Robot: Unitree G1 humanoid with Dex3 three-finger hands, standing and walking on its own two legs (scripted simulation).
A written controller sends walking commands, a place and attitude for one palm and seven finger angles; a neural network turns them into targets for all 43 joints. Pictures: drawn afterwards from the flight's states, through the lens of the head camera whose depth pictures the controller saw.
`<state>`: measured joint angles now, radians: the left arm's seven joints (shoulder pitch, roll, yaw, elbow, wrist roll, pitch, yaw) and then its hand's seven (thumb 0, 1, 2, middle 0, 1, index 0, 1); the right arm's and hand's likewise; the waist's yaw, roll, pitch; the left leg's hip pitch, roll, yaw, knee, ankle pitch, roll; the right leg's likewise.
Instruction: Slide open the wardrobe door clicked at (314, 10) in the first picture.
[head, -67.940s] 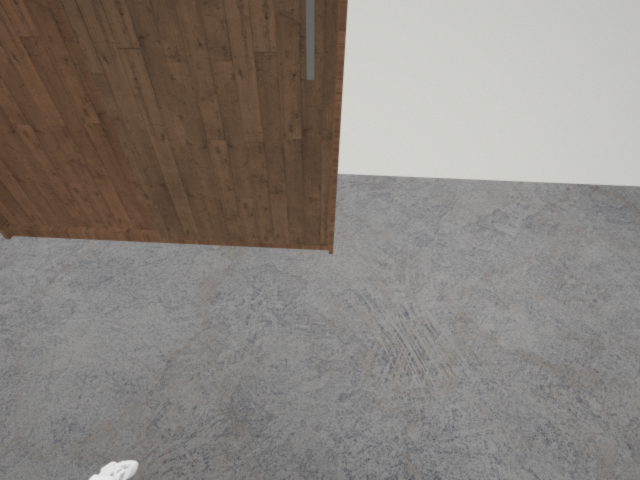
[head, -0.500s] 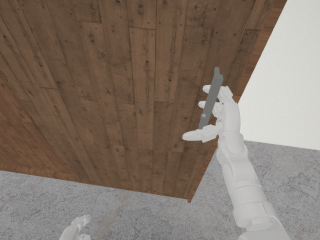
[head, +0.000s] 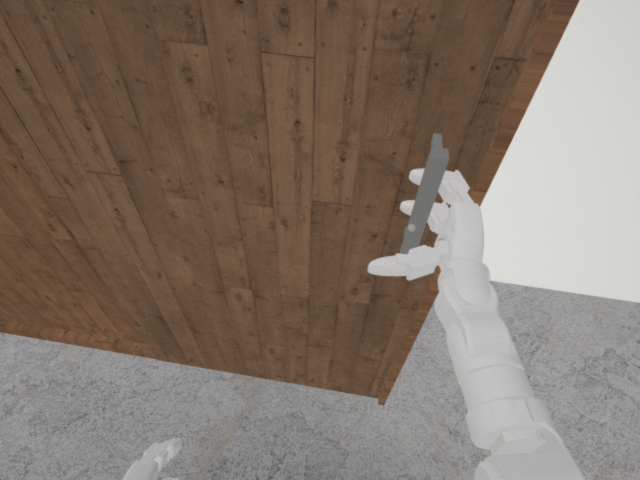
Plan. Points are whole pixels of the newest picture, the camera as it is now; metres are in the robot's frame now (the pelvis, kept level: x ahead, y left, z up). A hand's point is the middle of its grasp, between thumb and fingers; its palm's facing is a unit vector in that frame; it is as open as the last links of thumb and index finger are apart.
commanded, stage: grip the handle and tug to test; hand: right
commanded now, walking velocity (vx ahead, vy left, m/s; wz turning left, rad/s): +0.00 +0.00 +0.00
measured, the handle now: (420, 202) +0.46 -0.09 +0.12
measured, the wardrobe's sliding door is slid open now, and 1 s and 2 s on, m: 0.00 0.00 0.00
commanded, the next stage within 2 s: tug the door sideways, standing still in 1.36 s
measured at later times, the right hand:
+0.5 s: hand (408, 224) +0.41 -0.07 +0.12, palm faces +0.02 +1.00 +0.02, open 7.4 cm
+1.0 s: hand (405, 224) +0.41 -0.06 +0.12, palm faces +0.01 +1.00 +0.02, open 5.4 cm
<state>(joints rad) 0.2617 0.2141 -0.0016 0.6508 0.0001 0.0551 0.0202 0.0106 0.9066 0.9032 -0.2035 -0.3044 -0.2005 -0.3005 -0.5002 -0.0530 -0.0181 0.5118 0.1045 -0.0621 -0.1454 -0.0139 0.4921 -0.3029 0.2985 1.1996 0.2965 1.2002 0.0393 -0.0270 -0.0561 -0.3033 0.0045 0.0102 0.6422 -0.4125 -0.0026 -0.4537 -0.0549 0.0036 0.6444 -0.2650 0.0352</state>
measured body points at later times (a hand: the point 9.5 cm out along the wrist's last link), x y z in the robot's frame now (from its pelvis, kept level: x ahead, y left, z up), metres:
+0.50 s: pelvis +0.00 +0.00 +0.00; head +0.02 +0.00 +0.45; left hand +0.10 +0.24 -0.12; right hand +0.40 -0.12 +0.12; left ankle -0.05 +0.12 -0.72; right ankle +0.04 -0.15 -0.72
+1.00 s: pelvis +0.01 +0.00 +0.00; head +0.03 +0.01 +0.45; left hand +0.12 +0.24 -0.11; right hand +0.40 -0.12 +0.12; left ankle -0.05 +0.12 -0.72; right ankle +0.04 -0.14 -0.72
